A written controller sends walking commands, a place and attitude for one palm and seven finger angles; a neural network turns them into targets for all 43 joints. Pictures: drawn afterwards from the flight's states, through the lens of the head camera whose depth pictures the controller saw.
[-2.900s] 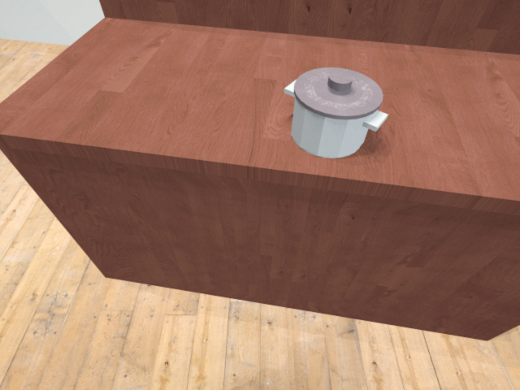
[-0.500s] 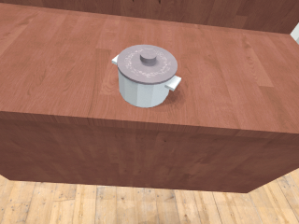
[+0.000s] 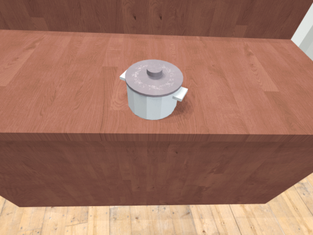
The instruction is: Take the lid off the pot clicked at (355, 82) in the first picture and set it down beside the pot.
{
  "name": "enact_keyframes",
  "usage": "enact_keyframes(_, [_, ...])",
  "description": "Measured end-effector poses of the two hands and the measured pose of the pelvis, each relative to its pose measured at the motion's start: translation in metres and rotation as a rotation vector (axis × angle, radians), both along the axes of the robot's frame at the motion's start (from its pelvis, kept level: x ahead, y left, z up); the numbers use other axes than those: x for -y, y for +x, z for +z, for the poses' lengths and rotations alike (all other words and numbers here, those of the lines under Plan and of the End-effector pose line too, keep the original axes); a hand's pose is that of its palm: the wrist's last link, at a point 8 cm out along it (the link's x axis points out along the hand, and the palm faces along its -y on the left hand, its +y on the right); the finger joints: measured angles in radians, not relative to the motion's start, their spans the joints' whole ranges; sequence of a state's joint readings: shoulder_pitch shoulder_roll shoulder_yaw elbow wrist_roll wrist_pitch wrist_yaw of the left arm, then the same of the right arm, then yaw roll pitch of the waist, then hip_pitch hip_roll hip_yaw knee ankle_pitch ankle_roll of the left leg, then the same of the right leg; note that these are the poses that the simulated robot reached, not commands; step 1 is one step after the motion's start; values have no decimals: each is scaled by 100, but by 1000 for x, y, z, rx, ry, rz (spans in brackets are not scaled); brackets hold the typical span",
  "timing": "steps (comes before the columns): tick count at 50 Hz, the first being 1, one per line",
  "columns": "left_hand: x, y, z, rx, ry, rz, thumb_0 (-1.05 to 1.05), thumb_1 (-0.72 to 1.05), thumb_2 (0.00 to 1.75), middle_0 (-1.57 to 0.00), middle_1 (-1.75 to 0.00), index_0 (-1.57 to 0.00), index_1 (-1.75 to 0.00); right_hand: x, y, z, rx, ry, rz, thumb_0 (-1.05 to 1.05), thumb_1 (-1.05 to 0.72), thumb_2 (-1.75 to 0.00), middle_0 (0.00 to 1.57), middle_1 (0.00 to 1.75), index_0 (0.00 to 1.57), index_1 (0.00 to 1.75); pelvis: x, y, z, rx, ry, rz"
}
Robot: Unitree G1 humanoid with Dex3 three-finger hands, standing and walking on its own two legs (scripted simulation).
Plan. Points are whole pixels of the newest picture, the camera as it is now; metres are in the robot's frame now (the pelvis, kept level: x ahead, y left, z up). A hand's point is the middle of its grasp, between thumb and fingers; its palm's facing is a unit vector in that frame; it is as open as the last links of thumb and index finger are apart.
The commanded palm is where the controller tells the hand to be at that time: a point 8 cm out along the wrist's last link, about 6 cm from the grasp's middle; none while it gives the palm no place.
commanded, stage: come to a stop and stand still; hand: left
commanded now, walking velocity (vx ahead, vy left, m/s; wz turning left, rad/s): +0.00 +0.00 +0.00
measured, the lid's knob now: (154, 70) +0.52 +0.04 +0.15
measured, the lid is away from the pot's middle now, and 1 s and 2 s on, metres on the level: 0.00 0.00 0.00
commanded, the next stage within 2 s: look again from close up in 0.04 s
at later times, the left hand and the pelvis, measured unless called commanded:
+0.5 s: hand out of the picture -0.01 +0.17 -0.18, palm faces +0.04 -0.98 -0.21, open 7.4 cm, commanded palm none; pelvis +0.01 -0.01 -0.01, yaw +1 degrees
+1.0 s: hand out of the picture +0.03 +0.15 -0.19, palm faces +0.04 -0.98 -0.19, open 7.4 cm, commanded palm none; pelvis +0.02 -0.02 +0.00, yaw +0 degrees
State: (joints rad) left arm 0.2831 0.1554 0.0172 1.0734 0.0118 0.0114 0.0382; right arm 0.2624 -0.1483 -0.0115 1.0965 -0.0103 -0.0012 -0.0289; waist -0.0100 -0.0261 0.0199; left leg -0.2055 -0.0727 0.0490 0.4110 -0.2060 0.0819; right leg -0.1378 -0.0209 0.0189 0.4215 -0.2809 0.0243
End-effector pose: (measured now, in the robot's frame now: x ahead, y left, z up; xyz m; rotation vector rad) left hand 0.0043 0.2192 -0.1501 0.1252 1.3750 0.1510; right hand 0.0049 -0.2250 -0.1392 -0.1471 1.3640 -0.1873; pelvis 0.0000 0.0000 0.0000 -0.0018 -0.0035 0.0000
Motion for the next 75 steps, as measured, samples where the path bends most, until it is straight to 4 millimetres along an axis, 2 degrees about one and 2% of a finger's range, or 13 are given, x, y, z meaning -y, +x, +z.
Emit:
enact_keyframes(7, [8,-16,-2,-33,-15,15,1,91,90,-20,-30,-20,-30,-5,-22,0,-64,13,-7,1,-92,-90,20,30,20,30,2,-1,1,0,0,5])
enact_keyframes(11, [9,-24,-4,-40,-4,-7,1,90,90,-20,-30,-20,-30,-6,-21,-5,-48,28,14,1,-91,-90,20,30,20,30,2,-5,-4,-9,-14,13])
enact_keyframes(21, [3,-24,0,-26,35,15,1,91,90,-20,-30,-20,-30,5,12,-14,28,25,37,2,-94,-90,20,30,20,30,5,4,-9,-10,-9,17])
enact_keyframes(31, [11,0,-3,9,25,8,1,91,90,-20,-30,-20,-30,17,48,-5,90,2,58,1,-93,-90,20,30,20,30,14,13,-8,-5,-3,11])
enact_keyframes(40, [19,18,-6,34,6,1,1,90,90,-20,-30,-20,-30,21,61,0,93,-12,62,1,-92,-90,20,30,20,30,21,19,-6,-7,-3,8])
enact_keyframes(52, [16,23,-6,24,12,0,1,90,90,-20,-30,-20,-30,25,55,2,56,-22,46,1,-92,-90,20,30,20,30,23,24,-4,-4,-2,6])
enact_keyframes(64, [14,15,-4,-3,14,7,1,91,90,-20,-30,-20,-30,24,41,2,10,-21,38,1,-93,-90,20,30,20,30,22,24,-2,-2,-1,8])
enact_keyframes(75, [21,5,-7,-39,-8,6,1,91,90,-20,-30,-20,-30,24,32,0,-6,-18,20,1,-93,-90,20,30,20,30,25,23,-3,-2,6,7])
